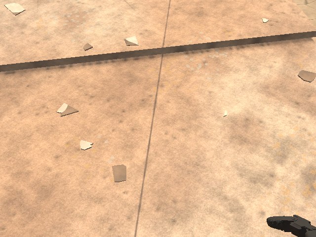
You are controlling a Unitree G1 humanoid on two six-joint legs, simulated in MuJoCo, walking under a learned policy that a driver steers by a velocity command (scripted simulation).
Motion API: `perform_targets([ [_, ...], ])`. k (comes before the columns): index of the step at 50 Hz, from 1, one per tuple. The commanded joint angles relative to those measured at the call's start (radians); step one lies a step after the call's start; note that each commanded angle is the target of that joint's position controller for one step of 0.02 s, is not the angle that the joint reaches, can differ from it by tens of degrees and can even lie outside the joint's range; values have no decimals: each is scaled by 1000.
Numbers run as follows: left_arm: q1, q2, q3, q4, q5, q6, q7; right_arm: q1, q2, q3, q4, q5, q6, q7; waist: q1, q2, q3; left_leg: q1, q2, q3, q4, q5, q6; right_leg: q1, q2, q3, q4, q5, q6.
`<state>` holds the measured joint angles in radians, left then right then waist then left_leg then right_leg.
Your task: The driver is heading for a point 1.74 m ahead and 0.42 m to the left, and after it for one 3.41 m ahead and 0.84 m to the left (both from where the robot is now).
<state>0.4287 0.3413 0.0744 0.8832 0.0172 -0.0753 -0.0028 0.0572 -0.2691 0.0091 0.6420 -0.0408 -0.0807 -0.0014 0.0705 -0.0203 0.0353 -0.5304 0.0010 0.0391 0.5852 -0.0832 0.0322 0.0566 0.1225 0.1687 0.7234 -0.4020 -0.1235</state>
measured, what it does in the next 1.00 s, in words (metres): walks ahead, turning left: right foot, then left foot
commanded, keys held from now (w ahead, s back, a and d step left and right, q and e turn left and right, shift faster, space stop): w+q+shift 0.56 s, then w+shift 0.24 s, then w+e+shift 0.20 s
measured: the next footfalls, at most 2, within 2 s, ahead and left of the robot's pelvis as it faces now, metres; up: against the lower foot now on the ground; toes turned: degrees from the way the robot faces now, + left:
right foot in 0.40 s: +0.56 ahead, -0.07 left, +0.00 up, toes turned +14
left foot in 0.82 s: +0.86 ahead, +0.30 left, +0.00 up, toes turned +31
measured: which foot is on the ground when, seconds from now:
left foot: down 0.00-0.38, up 0.40-0.80, down 0.82-1.00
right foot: up 0.00-0.38, down 0.40-0.82, up 0.84-1.00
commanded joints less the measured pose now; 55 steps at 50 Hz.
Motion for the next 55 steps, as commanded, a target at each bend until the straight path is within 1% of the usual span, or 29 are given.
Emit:
perform_targets([
  [1,14,36,-24,-111,-6,-27,3,379,-244,-109,58,-11,10,5,-158,260,-300,863,364,-934,-337,-653,233,-774,-22,-21,761,20,10],
  [3,-181,57,-26,-153,16,-27,-10,324,-136,-90,89,4,3,18,-142,2,-105,611,277,-631,-328,-405,227,-773,-114,-50,650,123,17],
  [5,-236,17,-42,-203,50,-13,-26,354,-94,-73,144,11,-3,14,-84,41,-35,459,192,-515,-353,-295,207,-739,-163,-70,535,103,44],
  [7,-260,-4,-57,-232,61,0,-35,391,-100,-75,173,28,-12,10,-63,75,5,400,158,-476,-403,-246,224,-760,-192,-90,438,74,80],
  [12,-480,-18,-97,-324,26,-11,-61,362,-166,-107,158,40,-22,13,-81,73,73,146,71,-323,-528,-34,202,-501,-169,-180,-54,383,149],
  [16,-502,28,-78,-327,17,-11,-35,427,-189,-117,179,56,-20,21,-108,71,20,326,109,-337,-427,270,157,-389,-134,-178,-174,447,127],
  [18,-340,76,-50,-281,23,-19,-11,437,-223,-125,187,47,-12,16,-32,59,-111,390,79,-305,-135,536,120,-187,-85,-195,-211,299,100],
  [19,-177,107,-31,-242,31,-24,7,405,-232,-129,176,49,-12,19,54,49,-198,272,36,-290,103,465,99,32,-141,-158,-192,256,84],
  [20,33,186,-1,-225,53,-25,31,381,-150,-108,143,48,-21,17,136,-46,-347,124,-16,-230,429,166,93,250,-378,79,-217,-93,54],
  [21,21,250,14,-222,77,-16,29,484,-18,-74,97,89,-15,11,42,-294,-472,-151,-93,-148,732,-423,73,417,-639,589,-398,-394,-39],
  [22,-53,177,14,-227,51,-5,29,406,-91,-79,102,60,2,3,33,-205,-351,-271,-19,-132,809,-321,90,299,-591,649,-471,-481,-53],
  [23,-121,85,-6,-227,40,-8,26,310,-115,-86,99,42,13,8,28,-101,-187,-297,26,-116,777,-235,88,162,-534,444,-461,-322,-32],
  [24,-140,44,-15,-209,40,-12,19,265,-108,-86,97,32,21,20,12,-33,-109,-270,56,-114,738,-200,79,54,-491,290,-465,-104,-22],
  [27,-100,-3,-24,-139,16,-34,11,210,-45,-75,63,11,65,50,-48,-86,-14,-244,110,-107,691,-198,57,-90,-428,26,-511,182,20],
  [30,-82,-16,-28,-99,4,-57,0,86,-27,-59,-16,0,78,73,-75,-73,27,-292,118,-97,615,-107,53,-130,-402,-128,-567,379,24],
  [33,-121,20,-22,-85,10,-68,-3,0,-39,-39,-54,4,64,94,-104,-38,83,-141,80,-33,306,71,67,-241,-331,-311,-665,462,38],
  [35,-65,61,-17,-55,1,-68,-3,-65,-39,-30,-64,3,57,101,-85,-7,116,7,29,48,166,134,98,-257,-345,-355,-737,612,28],
  [38,-3,166,-1,-29,6,-42,11,8,-98,-44,-29,-7,49,79,-145,-61,19,148,-91,113,103,-12,143,-37,-375,-388,-488,1313,21],
  [40,-35,206,4,-34,8,-10,27,356,-166,-79,80,-16,46,52,-325,-84,-173,551,-120,62,7,-79,189,-108,-372,-399,8,1366,26],
  [41,6,137,-11,-46,15,-7,23,446,-247,-108,111,-27,52,29,-316,4,-262,805,33,-139,24,-273,198,-336,-305,-367,391,777,33],
  [42,126,1,-41,-99,-27,-14,0,379,-346,-128,75,-24,52,17,-169,303,-431,1054,377,-715,-111,-413,286,-698,-125,-245,818,-98,72],
  [43,-29,99,-23,-126,-28,-25,9,392,-309,-131,62,-9,51,12,-253,93,-436,991,363,-781,-236,-395,267,-792,-116,-64,874,-11,40],
  [44,-94,73,-26,-140,-37,-30,8,344,-270,-121,101,-8,37,2,-202,59,-212,817,341,-604,-261,-267,247,-850,-163,-76,812,73,39],
  [45,-81,49,-35,-123,-29,-26,3,302,-203,-105,118,-10,22,4,-144,-10,-82,625,308,-490,-293,-159,216,-804,-212,-88,704,112,38],
  [48,-9,-1,-38,-64,1,37,-24,238,-96,-73,138,4,-18,9,-42,40,-4,358,227,-256,-404,-119,146,-640,-266,-74,570,140,55],
  [50,-85,-23,-35,-83,1,57,-41,249,-92,-73,163,24,-42,17,-37,48,56,350,198,-127,-474,-31,105,-720,-276,-94,506,216,59],
  [52,-215,-39,-42,-131,-7,52,-47,261,-78,-70,179,23,-56,24,-53,70,114,334,147,15,-506,174,72,-761,-267,-142,377,337,58],
  [54,-274,-39,-43,-135,-21,45,-56,244,-60,-61,183,21,-61,20,-63,47,88,370,71,147,-515,321,29,-725,-211,-223,252,473,40],
  [55,-306,-61,-54,-167,-17,38,-66,257,-86,-61,181,28,-68,17,-52,73,104,363,108,180,-512,455,20,-688,-224,-250,140,522,25],
])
